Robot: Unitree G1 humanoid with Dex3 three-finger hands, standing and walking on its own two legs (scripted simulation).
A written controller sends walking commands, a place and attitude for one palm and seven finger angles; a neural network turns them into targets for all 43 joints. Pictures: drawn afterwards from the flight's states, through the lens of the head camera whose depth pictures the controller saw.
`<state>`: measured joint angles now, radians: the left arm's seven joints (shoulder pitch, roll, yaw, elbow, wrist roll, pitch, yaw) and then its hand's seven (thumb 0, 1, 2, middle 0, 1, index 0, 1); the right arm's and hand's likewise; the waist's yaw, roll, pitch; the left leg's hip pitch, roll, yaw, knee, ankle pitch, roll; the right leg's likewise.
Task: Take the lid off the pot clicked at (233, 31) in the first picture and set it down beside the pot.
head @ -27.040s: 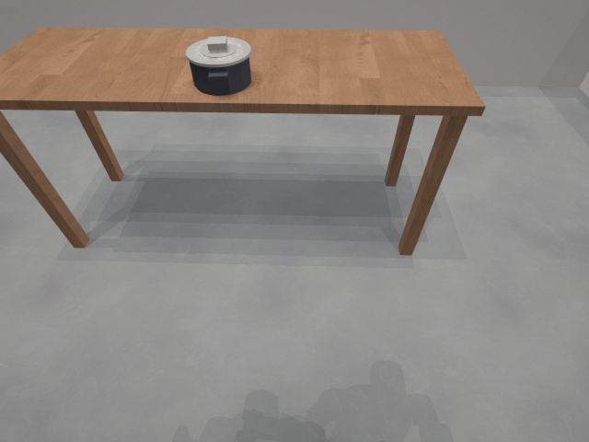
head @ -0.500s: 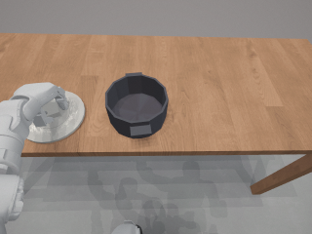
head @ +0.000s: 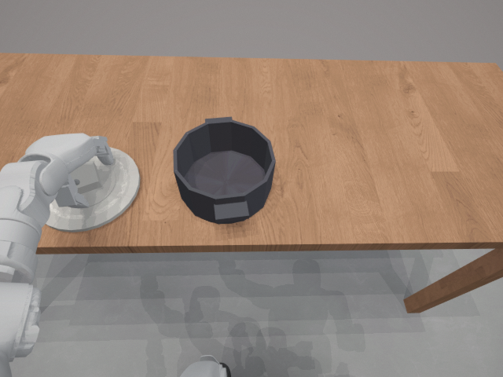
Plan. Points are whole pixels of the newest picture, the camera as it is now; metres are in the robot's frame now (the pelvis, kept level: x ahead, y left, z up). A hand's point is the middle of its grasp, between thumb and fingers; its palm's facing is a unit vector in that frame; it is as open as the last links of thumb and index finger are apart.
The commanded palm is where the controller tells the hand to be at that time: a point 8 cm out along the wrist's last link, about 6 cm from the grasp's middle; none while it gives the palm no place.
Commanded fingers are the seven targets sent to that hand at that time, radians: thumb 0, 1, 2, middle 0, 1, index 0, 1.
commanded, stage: open the fingers wide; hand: left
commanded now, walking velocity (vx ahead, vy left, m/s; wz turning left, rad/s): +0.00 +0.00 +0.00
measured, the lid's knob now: (82, 178) +0.44 +0.30 +0.02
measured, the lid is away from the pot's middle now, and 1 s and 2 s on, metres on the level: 0.25 0.25 0.25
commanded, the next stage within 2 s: raise the empty hand in 0.18 s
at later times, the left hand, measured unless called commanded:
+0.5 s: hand (71, 172) +0.42 +0.30 +0.06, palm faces -0.39 -0.08 -0.92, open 11.1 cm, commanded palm +0.43 +0.29 +0.13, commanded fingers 0.00 -0.06 0.74 -0.39 -0.78 -0.39 -0.78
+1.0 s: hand (61, 145) +0.43 +0.29 +0.11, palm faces -0.36 -0.06 -0.93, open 11.1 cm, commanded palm +0.44 +0.29 +0.18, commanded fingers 0.00 -0.06 0.74 -0.39 -0.78 -0.39 -0.78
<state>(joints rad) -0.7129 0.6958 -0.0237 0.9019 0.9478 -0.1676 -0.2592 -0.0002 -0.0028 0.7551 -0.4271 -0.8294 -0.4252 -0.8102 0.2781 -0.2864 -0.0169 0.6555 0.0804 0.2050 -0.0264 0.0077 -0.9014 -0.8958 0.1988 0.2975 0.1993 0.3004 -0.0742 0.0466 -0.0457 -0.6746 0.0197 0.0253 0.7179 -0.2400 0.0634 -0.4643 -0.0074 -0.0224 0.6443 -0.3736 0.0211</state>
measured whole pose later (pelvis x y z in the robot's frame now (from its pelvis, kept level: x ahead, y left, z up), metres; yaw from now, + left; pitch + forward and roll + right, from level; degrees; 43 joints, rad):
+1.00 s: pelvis +0.01 +0.00 +0.01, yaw +1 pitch +8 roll -3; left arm -0.80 0.70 -0.06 0.82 0.92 -0.08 -0.35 0.00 -0.05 0.74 -0.40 -0.79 -0.40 -0.78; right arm 0.26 -0.29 0.00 0.62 0.09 0.20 -0.02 0.01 -0.90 -0.90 0.20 0.30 0.20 0.30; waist -0.07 0.06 -0.03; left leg -0.55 -0.01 0.02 0.61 -0.21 0.07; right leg -0.33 -0.03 -0.02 0.53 -0.34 0.02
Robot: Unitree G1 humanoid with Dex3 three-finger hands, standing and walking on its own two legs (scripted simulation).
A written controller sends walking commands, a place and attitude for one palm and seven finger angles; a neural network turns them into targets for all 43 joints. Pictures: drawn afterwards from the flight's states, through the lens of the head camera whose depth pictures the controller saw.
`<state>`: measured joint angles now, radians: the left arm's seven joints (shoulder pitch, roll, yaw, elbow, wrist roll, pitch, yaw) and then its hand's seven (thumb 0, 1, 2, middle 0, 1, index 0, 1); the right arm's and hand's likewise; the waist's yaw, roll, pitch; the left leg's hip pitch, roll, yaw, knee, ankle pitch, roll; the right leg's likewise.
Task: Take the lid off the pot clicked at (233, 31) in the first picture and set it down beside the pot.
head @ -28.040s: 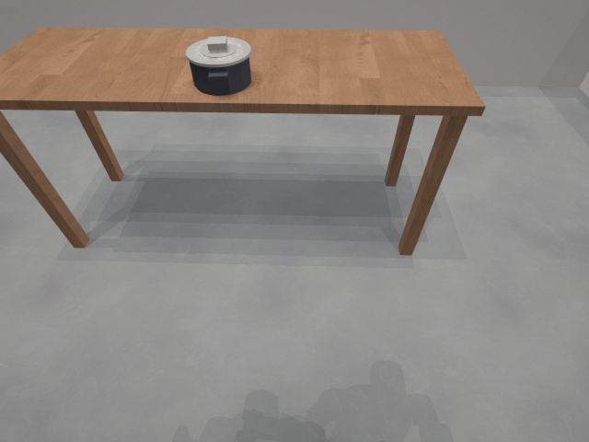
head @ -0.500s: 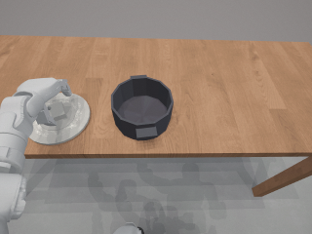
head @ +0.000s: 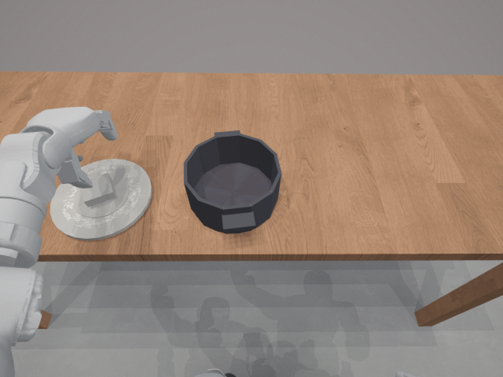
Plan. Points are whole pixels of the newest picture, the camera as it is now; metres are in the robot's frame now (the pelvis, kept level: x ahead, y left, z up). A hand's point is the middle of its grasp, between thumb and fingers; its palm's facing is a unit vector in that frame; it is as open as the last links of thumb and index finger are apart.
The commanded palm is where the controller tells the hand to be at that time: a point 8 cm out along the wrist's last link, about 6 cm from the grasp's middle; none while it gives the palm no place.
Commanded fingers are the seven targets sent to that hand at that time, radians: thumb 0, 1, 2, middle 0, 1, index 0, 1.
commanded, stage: raise the empty hand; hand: left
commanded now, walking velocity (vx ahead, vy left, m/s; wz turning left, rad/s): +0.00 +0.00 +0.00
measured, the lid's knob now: (98, 189) +0.44 +0.29 +0.00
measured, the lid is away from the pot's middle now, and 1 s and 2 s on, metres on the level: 0.25 0.25 0.25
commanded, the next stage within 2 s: draw the hand back to the body in 0.58 s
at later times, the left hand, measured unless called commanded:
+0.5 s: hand (66, 133) +0.43 +0.28 +0.15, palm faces -0.34 -0.06 -0.94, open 11.1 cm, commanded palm +0.43 +0.27 +0.22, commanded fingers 0.00 -0.06 0.74 -0.39 -0.78 -0.39 -0.78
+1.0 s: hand (59, 152) +0.40 +0.27 +0.15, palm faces -0.31 -0.04 -0.95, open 11.1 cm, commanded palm +0.37 +0.28 +0.21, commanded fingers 0.00 -0.06 0.74 -0.39 -0.78 -0.39 -0.78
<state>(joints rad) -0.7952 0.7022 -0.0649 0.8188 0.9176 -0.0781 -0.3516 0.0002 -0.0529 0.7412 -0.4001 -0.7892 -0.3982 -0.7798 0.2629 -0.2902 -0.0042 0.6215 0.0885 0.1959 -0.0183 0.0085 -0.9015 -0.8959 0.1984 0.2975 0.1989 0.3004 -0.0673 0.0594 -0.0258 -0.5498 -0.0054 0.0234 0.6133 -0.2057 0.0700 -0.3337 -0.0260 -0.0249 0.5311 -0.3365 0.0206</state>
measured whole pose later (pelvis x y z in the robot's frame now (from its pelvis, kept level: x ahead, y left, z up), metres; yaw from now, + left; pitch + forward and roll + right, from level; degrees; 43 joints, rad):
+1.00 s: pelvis +0.00 -0.02 +0.01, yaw +1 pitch +5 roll -2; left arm -0.62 0.77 0.03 0.51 0.84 -0.05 -0.47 0.00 -0.05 0.74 -0.40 -0.79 -0.40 -0.78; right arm 0.19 -0.31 -0.01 0.59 0.09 0.24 0.00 0.01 -0.90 -0.90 0.20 0.30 0.20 0.30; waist -0.05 0.08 0.01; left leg -0.44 0.00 0.00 0.52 -0.17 0.04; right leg -0.23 -0.02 -0.04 0.45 -0.31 0.02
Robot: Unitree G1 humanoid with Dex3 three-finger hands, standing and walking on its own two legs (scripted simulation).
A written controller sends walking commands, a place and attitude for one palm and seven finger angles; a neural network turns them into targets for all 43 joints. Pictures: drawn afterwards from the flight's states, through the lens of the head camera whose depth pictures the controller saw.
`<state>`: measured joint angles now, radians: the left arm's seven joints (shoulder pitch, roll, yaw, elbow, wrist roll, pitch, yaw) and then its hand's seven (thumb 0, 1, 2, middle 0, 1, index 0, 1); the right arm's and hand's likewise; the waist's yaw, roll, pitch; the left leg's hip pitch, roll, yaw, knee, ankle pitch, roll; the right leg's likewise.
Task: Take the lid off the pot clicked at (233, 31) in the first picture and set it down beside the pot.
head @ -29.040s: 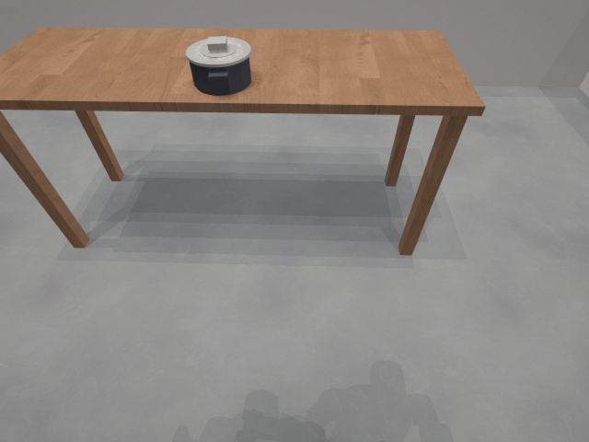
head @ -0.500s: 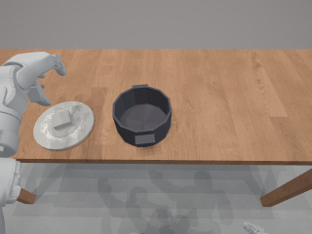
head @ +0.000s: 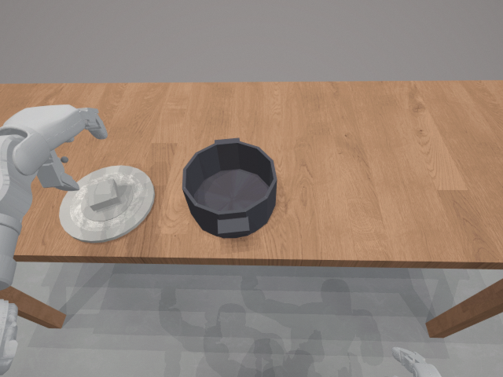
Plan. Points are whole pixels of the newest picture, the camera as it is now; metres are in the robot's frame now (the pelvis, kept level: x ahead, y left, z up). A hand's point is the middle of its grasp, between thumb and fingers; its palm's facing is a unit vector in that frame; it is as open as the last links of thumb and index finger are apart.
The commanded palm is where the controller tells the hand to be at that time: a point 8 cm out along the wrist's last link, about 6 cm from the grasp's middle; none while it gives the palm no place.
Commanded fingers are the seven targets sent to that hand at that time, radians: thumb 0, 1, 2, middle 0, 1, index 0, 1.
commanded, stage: draw the hand back to the body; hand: left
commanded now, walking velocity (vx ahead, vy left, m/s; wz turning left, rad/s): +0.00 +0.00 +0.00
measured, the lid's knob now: (103, 194) +0.44 +0.30 +0.00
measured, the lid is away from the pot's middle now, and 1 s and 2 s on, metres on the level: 0.25 0.25 0.25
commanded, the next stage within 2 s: step back with the hand held close in 1.94 s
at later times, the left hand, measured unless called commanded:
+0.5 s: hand (86, 144) +0.37 +0.22 +0.20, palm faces +0.33 -0.90 -0.27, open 10.8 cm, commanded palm +0.32 +0.27 +0.20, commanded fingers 0.00 0.23 0.79 -0.33 -0.64 -0.33 -0.64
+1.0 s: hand (88, 187) +0.32 +0.20 +0.18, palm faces +0.40 -0.87 -0.29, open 8.5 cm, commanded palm +0.26 +0.25 +0.19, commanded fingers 0.00 0.83 0.89 -0.21 -0.34 -0.21 -0.34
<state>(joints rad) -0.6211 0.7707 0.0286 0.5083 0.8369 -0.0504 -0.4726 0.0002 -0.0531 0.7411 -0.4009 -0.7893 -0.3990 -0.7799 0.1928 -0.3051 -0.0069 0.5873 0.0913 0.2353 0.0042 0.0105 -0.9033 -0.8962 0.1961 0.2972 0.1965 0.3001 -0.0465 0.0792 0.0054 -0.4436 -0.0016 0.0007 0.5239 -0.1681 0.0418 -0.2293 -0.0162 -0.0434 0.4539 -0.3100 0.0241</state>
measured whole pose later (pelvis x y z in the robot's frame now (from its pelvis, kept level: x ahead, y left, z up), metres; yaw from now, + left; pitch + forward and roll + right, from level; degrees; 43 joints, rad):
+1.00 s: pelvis +0.03 -0.05 +0.01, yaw -2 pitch -3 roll +1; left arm 0.05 0.38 0.35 -0.06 -0.11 -0.09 0.08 0.01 0.59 0.85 -0.27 -0.46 -0.26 -0.45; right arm 0.14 -0.26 0.01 0.64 0.04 -0.03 -0.06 0.01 -0.90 -0.90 0.20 0.30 0.20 0.30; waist 0.02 0.05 0.03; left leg -0.17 0.05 0.02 0.43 -0.20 -0.02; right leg 0.01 0.03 -0.01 0.39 -0.34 -0.04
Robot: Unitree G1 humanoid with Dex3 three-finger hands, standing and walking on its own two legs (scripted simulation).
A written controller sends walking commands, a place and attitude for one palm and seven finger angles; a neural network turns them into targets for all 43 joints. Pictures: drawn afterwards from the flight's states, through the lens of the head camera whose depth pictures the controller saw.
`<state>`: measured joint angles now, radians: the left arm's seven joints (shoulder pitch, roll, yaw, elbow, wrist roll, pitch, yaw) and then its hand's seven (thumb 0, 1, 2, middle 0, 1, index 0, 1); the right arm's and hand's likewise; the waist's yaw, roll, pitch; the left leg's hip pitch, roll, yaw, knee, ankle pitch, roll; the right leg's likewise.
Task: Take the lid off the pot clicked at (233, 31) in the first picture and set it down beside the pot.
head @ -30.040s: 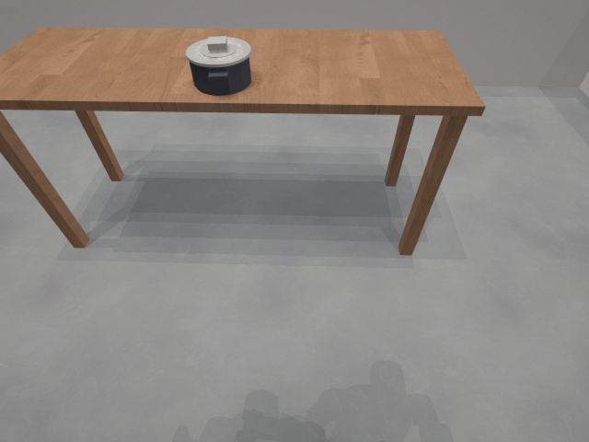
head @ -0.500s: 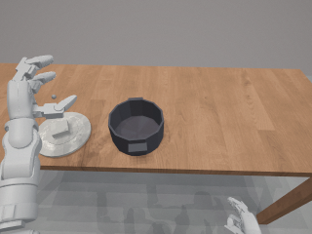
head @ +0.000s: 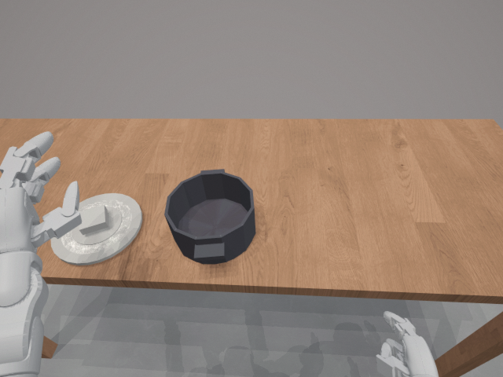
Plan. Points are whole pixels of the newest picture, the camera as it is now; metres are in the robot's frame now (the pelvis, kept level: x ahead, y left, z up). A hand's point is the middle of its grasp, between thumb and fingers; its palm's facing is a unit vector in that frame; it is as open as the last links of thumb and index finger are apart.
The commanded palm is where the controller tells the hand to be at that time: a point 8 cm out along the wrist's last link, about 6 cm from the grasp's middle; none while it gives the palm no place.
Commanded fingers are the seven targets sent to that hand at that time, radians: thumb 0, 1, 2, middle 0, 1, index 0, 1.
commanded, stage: draw the hand back to the body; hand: left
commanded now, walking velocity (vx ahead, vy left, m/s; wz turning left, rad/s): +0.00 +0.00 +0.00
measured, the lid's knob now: (93, 219) +0.40 +0.37 -0.01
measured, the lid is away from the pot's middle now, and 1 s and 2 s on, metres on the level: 0.25 0.25 0.25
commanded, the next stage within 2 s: step back with the hand held close in 0.94 s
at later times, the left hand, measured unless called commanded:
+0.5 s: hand (47, 255) +0.21 +0.27 +0.17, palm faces +0.39 -0.86 -0.33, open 7.5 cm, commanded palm +0.16 +0.30 +0.18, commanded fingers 0.00 0.90 0.90 -0.20 -0.30 -0.20 -0.30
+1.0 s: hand (9, 308) +0.15 +0.28 +0.16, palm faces +0.40 -0.85 -0.33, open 7.5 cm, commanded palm +0.10 +0.32 +0.18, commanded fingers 0.00 0.90 0.90 -0.20 -0.30 -0.20 -0.30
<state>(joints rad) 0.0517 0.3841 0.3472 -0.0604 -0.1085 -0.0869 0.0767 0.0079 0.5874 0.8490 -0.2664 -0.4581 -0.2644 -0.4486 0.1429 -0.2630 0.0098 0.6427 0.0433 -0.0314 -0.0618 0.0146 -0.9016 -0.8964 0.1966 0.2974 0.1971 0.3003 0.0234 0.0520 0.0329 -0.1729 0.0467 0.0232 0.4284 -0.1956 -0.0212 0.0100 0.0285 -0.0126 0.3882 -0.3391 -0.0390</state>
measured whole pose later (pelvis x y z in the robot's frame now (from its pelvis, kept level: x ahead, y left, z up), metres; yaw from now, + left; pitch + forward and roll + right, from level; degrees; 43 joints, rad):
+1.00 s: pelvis -0.03 +0.04 +0.00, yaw +1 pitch -6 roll -1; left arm 0.51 0.33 0.28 -0.48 -0.09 -0.09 0.09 0.02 0.89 0.90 -0.21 -0.31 -0.20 -0.30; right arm 0.15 -0.21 0.04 0.62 0.01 -0.08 -0.07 0.02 -0.90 -0.90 0.20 0.30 0.20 0.30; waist 0.07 0.04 0.04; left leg -0.17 0.02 0.02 0.44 -0.17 0.01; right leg 0.04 0.00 -0.02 0.35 -0.29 0.01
